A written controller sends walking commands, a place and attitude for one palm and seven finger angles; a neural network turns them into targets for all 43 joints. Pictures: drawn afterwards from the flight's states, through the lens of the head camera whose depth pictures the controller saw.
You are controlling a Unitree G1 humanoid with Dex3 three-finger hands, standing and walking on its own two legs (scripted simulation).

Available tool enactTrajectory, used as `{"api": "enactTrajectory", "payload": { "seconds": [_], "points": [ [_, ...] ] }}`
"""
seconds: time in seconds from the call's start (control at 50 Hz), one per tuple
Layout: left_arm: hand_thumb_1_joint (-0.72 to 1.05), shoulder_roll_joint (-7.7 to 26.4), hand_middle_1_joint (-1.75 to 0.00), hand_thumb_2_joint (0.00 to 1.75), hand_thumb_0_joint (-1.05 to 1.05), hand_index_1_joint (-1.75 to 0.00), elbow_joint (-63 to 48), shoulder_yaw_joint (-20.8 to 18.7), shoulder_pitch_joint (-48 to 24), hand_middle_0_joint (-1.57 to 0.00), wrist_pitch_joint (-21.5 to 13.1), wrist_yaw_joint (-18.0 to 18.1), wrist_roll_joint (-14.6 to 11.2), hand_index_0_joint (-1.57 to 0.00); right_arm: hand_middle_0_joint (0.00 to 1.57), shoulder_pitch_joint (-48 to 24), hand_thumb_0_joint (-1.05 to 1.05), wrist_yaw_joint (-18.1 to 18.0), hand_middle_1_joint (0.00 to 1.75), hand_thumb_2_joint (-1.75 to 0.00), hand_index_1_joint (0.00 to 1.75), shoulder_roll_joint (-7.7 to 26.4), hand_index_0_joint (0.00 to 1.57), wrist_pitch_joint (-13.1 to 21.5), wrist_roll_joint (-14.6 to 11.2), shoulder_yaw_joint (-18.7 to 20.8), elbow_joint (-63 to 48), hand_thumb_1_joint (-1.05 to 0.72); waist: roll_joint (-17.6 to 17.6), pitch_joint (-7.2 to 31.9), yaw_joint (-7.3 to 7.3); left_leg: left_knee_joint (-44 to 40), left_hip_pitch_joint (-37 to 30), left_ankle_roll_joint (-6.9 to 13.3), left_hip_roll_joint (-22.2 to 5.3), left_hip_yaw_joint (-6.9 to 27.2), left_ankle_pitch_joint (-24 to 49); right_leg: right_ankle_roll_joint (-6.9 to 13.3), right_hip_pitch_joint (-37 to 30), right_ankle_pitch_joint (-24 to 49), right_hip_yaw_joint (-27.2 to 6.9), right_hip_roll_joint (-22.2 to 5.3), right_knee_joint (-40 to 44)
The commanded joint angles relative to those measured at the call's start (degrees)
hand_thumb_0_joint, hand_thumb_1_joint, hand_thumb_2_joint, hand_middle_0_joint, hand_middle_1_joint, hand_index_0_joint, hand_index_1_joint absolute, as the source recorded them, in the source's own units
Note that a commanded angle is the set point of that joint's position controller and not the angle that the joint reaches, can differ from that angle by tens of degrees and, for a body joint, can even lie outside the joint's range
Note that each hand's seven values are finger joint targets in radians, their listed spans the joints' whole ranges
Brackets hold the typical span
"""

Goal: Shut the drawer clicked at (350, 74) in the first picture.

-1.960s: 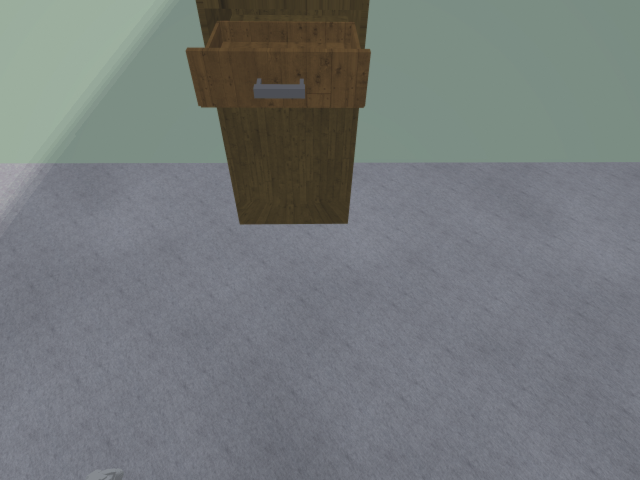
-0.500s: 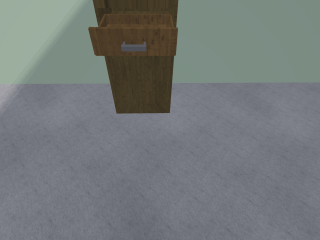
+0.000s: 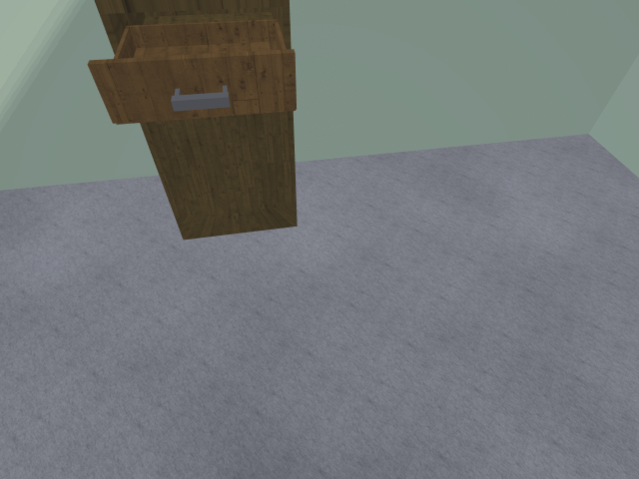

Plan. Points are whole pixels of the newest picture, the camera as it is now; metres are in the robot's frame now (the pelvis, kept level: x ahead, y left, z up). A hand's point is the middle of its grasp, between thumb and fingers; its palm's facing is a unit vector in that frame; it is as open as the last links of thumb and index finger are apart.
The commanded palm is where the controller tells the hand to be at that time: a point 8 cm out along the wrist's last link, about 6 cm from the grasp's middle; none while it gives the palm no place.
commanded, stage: walk to a spot facing it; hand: left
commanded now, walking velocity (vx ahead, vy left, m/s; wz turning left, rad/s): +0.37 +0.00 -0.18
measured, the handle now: (201, 96) +0.86 +0.30 +0.03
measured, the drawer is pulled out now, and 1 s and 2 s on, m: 0.28 0.28 0.28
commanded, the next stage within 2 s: turn to face it in 0.46 s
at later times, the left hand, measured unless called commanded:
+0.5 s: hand out of the picture +0.16 +0.19 -0.20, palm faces +0.02 -0.99 -0.11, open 7.4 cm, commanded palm none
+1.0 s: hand (235, 308) +0.43 +0.18 -0.16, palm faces +0.06 -0.98 -0.18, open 7.2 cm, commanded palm none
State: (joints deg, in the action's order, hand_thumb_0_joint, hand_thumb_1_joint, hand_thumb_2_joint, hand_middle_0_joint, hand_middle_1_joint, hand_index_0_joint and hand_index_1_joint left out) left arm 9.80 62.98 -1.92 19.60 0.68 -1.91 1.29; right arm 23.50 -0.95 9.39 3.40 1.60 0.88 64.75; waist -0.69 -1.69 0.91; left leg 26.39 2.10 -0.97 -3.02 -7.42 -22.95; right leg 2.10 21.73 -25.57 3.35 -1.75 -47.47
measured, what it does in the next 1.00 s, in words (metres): walks ahead: right foot, then left foot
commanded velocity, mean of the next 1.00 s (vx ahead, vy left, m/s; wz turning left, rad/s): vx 0.17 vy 0.00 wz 0.08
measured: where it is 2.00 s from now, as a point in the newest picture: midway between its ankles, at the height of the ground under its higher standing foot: (305, 410)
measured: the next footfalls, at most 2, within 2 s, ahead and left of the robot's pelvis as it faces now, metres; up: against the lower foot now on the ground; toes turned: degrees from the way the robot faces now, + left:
right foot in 0.08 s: +0.11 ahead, -0.12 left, +0.00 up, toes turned -7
left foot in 0.44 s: +0.31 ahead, +0.13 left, +0.00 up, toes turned +8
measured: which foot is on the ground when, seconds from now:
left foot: down 0.00-0.08, up 0.10-0.42, down 0.44-0.84, up 0.86-1.00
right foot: up 0.00-0.06, down 0.08-0.44, up 0.46-0.80, down 0.82-1.00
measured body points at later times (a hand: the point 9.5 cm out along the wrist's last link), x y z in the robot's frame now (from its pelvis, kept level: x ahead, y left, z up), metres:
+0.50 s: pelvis +0.20 +0.03 -0.01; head +0.20 +0.06 +0.44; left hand +0.16 +0.25 -0.18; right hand +0.29 -0.22 -0.13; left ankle +0.27 +0.12 -0.73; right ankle +0.08 -0.10 -0.68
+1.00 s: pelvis +0.33 +0.01 +0.00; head +0.35 +0.01 +0.45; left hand +0.43 +0.23 -0.14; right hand +0.30 -0.21 -0.16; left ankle +0.29 +0.11 -0.67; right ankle +0.36 -0.11 -0.73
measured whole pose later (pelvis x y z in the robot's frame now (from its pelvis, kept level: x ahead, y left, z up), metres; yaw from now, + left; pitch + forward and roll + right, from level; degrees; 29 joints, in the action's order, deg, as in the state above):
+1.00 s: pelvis +0.33 +0.01 +0.00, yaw +3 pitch -1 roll -1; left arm 7.4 56.2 -2.7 7.7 -1.9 1.9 1.2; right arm 19.0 -0.7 7.5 -2.3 0.7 2.8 63.3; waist 1.2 -3.5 2.5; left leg 59.1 22.4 -1.7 -3.3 -4.2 -29.3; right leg 0.4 14.9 -14.6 12.3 -5.4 -31.5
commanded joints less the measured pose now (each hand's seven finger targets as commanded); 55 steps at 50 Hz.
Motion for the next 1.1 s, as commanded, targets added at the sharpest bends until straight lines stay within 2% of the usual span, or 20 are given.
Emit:
{"api": "enactTrajectory", "payload": {
  "seconds": [0.0, 0.02, 0.06, 0.08, 0.18, 0.3, 0.38, 0.4, 0.42, 0.44, 0.48, 0.54, 0.58, 0.66, 0.76, 0.78, 0.82, 0.84, 0.92, 1.08],
  "points": [
    [0.9, 2.7, -0.3, 0.9, 0.0, -0.3, -3.8, -1.7, 2.4, -0.2, -3.0, -0.1, 0.0, -0.2, 0.2, -0.7, 0.0, -0.5, 0.3, -0.9, 0.3, 10.4, 0.2, 0.9, -0.4, 2.4, -0.8, -0.9, 6.1, -3.7, -4.63, -2.3, 10.6, 7.1, -11.0, 4.3, 19.5, 0.5, -12.1, 12.0, 6.0, 1.8, 13.1],
    [0.9, 5.2, -0.3, 0.9, 0.0, -0.3, -1.7, -2.3, 8.8, -0.2, -3.4, 0.4, 0.2, -0.2, 0.2, -0.7, 0.0, -0.2, 0.3, -0.9, 0.3, 9.6, 0.2, 1.0, -0.8, 2.3, -0.8, -0.9, 0.5, -0.2, -7.51, 8.0, 14.6, 5.3, -7.9, 0.7, 22.7, 2.0, -21.6, 12.1, 4.1, 1.5, 16.1],
    [0.9, 13.7, -0.3, 0.9, 0.0, -0.3, 1.2, -4.3, 20.4, -0.2, -4.4, 2.0, -0.4, -0.2, 0.2, -4.7, 0.0, 0.7, 0.3, -0.9, 0.3, 4.4, 0.2, 1.7, -1.4, 1.6, -4.9, -0.9, -14.6, 3.9, -10.42, 39.6, 34.4, 2.3, 0.0, -1.9, -8.7, 12.5, -31.5, 0.4, -34.2, -21.8, 34.2],
    [0.9, 13.7, -0.3, 0.9, 0.0, -0.3, 0.9, -4.3, 17.7, -0.2, -4.2, 2.4, -0.7, -0.2, 0.2, -9.6, 0.0, 0.7, 0.3, -0.9, 0.3, 4.5, 0.2, 1.2, -1.2, 2.0, -5.8, -0.9, -8.5, 0.7, -10.18, 46.7, 38.6, 2.5, -2.2, 3.4, -8.2, 14.3, -27.1, -2.3, -37.3, -22.8, 36.1],
    [0.9, 6.4, -0.3, 0.9, 0.0, -0.3, -2.4, -2.1, 2.8, -0.2, -4.7, 3.3, 0.5, -0.2, 0.2, -5.4, 0.0, 1.5, 0.3, -0.9, 0.3, 1.1, 0.2, -1.1, -0.2, 2.5, -4.4, -0.9, -3.5, -4.8, -0.65, 36.0, 29.7, 0.5, -6.8, 3.9, 3.0, 9.0, -5.5, 4.3, -14.4, -15.6, 37.8],
    [0.9, 7.8, -0.3, 0.9, 0.0, -0.3, -1.4, -2.5, 3.9, -0.2, -4.9, 2.6, 0.4, -0.2, 0.2, -10.3, 0.0, 2.7, 0.3, -0.9, 0.3, 0.8, 0.2, -0.3, -0.5, 2.7, -7.7, -0.9, -6.4, -5.7, -1.35, 16.1, 22.9, 0.4, -3.7, -0.2, 8.4, 7.2, -6.5, 7.1, -8.8, -11.9, 36.2],
    [0.9, 6.8, -0.3, 0.9, 0.0, -0.3, -1.7, -2.8, 2.7, -0.2, -4.3, 2.3, 0.1, -0.2, 0.2, -2.1, 0.0, 1.7, 0.3, -0.9, 0.3, 4.3, 0.2, 0.8, -0.3, 3.2, -5.8, -0.9, -0.2, -3.5, 3.26, 5.0, 4.5, 0.9, -1.0, -2.4, 10.2, 4.4, -2.8, 15.3, -4.5, -7.1, 21.8],
    [0.9, 4.3, -0.3, 0.9, 0.0, -0.3, -2.5, -2.4, 3.5, -0.2, -4.1, 2.0, -0.2, -0.2, 0.2, 5.2, 0.0, 0.8, 0.3, -0.9, 0.3, 9.2, 0.2, 1.2, 0.4, 4.3, -4.0, -0.9, 10.1, 0.7, 5.95, -1.4, -5.2, 3.7, -8.8, 9.6, 4.4, 2.0, 3.2, 14.7, -1.2, -2.3, 6.0],
    [0.9, 1.3, -0.3, 0.9, 0.0, -0.3, -4.5, -1.9, 3.9, -0.2, -3.9, 1.6, -0.6, -0.2, 0.2, 12.1, 0.0, 0.3, 0.3, -0.9, 0.3, 15.8, 0.2, 1.2, 0.6, 5.6, -3.2, -0.9, 23.7, 5.2, 6.77, -11.5, -10.2, 8.7, -23.9, 30.5, 2.1, -0.5, 12.2, -7.1, 3.2, 3.8, -13.7],
    [0.9, 3.4, -0.3, 0.9, 0.0, -0.3, -5.4, -2.3, 0.8, -0.2, -3.9, 2.1, 0.1, -0.2, 0.2, 9.7, 0.0, -0.1, 0.3, -0.9, 0.3, 14.0, 0.2, 0.7, 0.4, 4.8, -3.3, -0.9, 17.5, 4.2, 6.16, -15.0, -5.6, 10.5, -25.8, 33.4, -4.5, 0.9, 14.3, -7.1, -2.8, 1.7, -22.9],
    [0.9, 2.5, -0.3, 0.9, 0.0, -0.3, -5.3, -2.4, -2.9, -0.2, -3.5, 1.3, 0.4, -0.2, 0.2, 0.3, 0.0, -0.3, 0.3, -0.9, 0.3, 8.4, 0.2, 1.1, 0.1, 3.4, -6.0, -0.9, 9.5, -4.8, 2.73, -16.3, 5.4, 9.5, -23.1, 23.1, -2.3, 0.5, 17.9, 3.3, -3.9, -3.6, -28.0],
    [0.9, 0.5, -0.3, 0.9, 0.0, -0.3, -4.1, -2.3, 0.6, -0.2, -1.8, 0.7, 0.6, -0.2, 0.2, -3.8, 0.0, -0.8, 0.3, -0.9, 0.3, 5.0, 0.2, 2.2, -0.3, 2.3, -6.3, -0.9, 7.2, -2.8, -1.48, -13.9, 9.2, 7.7, -17.9, 6.2, 20.4, -1.6, 12.1, 9.0, -2.9, -4.9, -22.8],
    [0.9, -0.6, -0.3, 0.9, 0.0, -0.3, -3.7, -1.9, 1.2, -0.2, -1.2, 1.1, 0.5, -0.2, 0.2, -2.6, 0.0, -0.9, 0.3, -0.9, 0.3, 3.9, 0.2, 2.2, -0.3, 2.3, -5.2, -0.9, 7.2, -1.6, -1.65, -13.0, 8.8, 8.5, -15.4, 2.0, 31.9, -2.5, 9.4, 10.0, -1.6, -4.8, -15.8],
    [0.9, -0.7, -0.3, 0.9, 0.0, -0.3, -5.2, -0.9, -3.4, -0.2, -1.6, 1.8, 0.3, -0.2, 0.2, -1.7, 0.0, -0.6, 0.3, -0.9, 0.3, 5.7, 0.2, 1.2, -0.3, 2.2, -4.0, -0.9, 7.5, -0.7, -0.64, -9.5, 7.1, 9.8, -13.2, 0.8, 42.0, -3.3, 2.5, 11.2, 2.5, -3.3, 3.0],
    [0.9, 2.2, -0.3, 0.9, 0.0, -0.3, -5.7, -1.3, -3.9, -0.2, -2.1, 2.3, 0.0, -0.2, 0.2, -2.6, 0.0, -0.5, 0.3, -0.9, 0.3, 6.6, 0.2, -0.9, -0.5, 2.6, -3.3, -0.9, 8.0, 1.0, -2.25, -1.7, 10.2, 6.9, -10.3, 5.4, 30.4, -3.9, -10.1, 18.6, 4.6, -1.4, 18.6],
    [0.9, 4.5, -0.3, 0.9, 0.0, -0.3, -5.2, -1.7, -2.2, -0.2, -2.5, 2.6, 0.0, -0.2, 0.2, -2.5, 0.0, -0.3, 0.3, -0.9, 0.3, 5.5, 0.2, -1.1, -0.8, 2.5, -3.2, -0.9, 4.8, 1.9, -3.16, 2.3, 13.0, 4.7, -8.2, 4.7, 24.0, -3.6, -15.6, 24.2, 2.2, -4.1, 21.6],
    [0.9, 12.1, -0.3, 0.9, 0.0, -0.3, -4.6, -3.1, 2.3, -0.2, -2.8, 3.5, 0.2, -0.2, 0.2, -0.3, 0.0, 0.1, 0.3, -0.9, 0.3, 1.5, 0.2, -2.0, -1.2, 2.2, -4.9, -0.9, -10.7, 5.7, -3.78, 21.7, 25.2, 0.2, 1.2, -0.6, -10.2, 4.5, -25.4, 46.2, -12.7, -23.5, 24.9],
    [0.9, 12.7, -0.3, 0.9, 0.0, -0.3, -4.9, -3.4, 2.6, -0.2, -2.9, 3.6, -0.2, -0.2, 0.2, -2.2, 0.0, -0.3, 0.3, -0.9, 0.3, 1.5, 0.2, -3.0, -1.3, 2.1, -5.7, -0.9, -15.4, 7.2, -4.72, 30.2, 25.1, 0.1, 0.0, 4.0, -15.5, 7.6, -22.1, 50.1, -14.2, -25.6, 27.0],
    [0.9, 7.9, -0.3, 0.9, 0.0, -0.3, -7.3, -2.7, -5.3, -0.2, -2.3, 4.5, 0.1, -0.2, 0.2, -4.2, 0.0, 0.4, 0.3, -0.9, 0.3, 1.7, 0.2, -4.1, -1.1, 2.8, -5.2, -0.9, -6.5, 3.4, -1.63, 37.1, 26.0, -0.7, -1.9, 5.4, -6.3, 6.6, -15.4, 40.6, -2.8, -20.2, 27.6],
    [0.9, 9.0, -0.3, 0.9, 0.0, -0.3, -8.7, -3.5, -7.4, -0.2, -0.2, 4.1, -0.2, -0.2, 0.2, -3.3, 0.0, 1.0, 0.3, -0.9, 0.3, 2.1, 0.2, -4.2, -0.6, 2.5, -7.4, -0.9, -6.8, 1.0, 0.7, 5.0, 9.1, -0.4, 0.0, -0.2, 8.7, 0.9, -3.9, 19.0, 4.9, -15.6, 20.5]
  ]
}}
